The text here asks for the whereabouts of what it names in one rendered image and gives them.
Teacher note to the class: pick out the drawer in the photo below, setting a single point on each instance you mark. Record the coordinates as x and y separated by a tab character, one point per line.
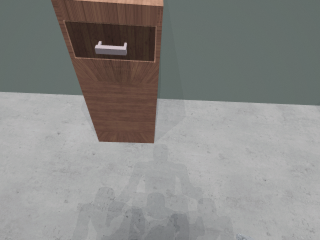
85	35

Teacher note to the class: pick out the handle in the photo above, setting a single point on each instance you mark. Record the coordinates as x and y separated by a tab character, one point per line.
111	50

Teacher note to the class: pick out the cabinet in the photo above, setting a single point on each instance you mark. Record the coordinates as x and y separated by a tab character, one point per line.
121	95

